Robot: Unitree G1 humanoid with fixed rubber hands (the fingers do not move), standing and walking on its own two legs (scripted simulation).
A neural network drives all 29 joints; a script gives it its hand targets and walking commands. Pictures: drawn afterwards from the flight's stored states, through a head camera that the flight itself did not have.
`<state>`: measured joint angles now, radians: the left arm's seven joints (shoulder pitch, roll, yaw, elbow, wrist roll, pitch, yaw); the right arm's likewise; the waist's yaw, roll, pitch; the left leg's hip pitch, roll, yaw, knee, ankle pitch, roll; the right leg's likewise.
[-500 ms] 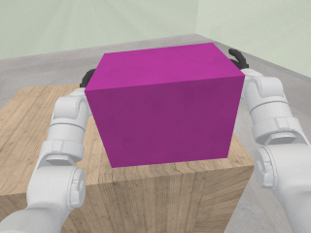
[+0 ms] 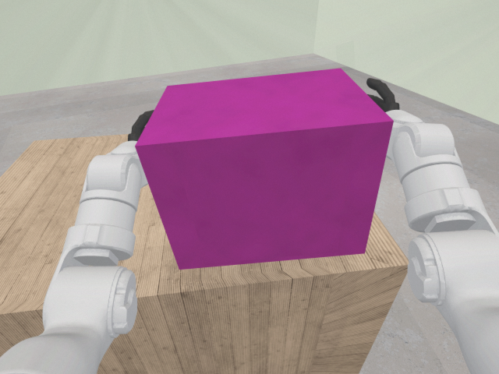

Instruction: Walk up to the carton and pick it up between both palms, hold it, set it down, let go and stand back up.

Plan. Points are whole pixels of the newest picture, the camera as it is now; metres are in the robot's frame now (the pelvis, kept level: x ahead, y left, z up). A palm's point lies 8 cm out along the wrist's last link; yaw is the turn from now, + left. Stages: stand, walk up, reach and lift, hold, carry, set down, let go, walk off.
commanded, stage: hold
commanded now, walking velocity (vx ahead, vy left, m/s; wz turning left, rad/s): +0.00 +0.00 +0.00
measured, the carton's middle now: (262, 166) +0.37 +0.00 +0.21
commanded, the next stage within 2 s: none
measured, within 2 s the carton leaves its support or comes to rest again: neither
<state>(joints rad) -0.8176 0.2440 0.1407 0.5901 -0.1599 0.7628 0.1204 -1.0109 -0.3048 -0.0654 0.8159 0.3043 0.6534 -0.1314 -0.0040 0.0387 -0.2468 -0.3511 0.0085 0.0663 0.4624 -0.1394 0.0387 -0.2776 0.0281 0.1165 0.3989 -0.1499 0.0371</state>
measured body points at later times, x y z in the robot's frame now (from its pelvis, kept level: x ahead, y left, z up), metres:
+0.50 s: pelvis +0.00 +0.00 +0.00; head -0.08 +0.00 +0.44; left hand +0.38 +0.19 +0.23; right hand +0.40 -0.19 +0.27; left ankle +0.07 +0.09 -0.74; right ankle +0.04 -0.15 -0.74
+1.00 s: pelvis +0.00 +0.00 +0.00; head -0.08 +0.00 +0.44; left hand +0.38 +0.19 +0.23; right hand +0.40 -0.19 +0.27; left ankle +0.07 +0.09 -0.74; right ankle +0.04 -0.15 -0.74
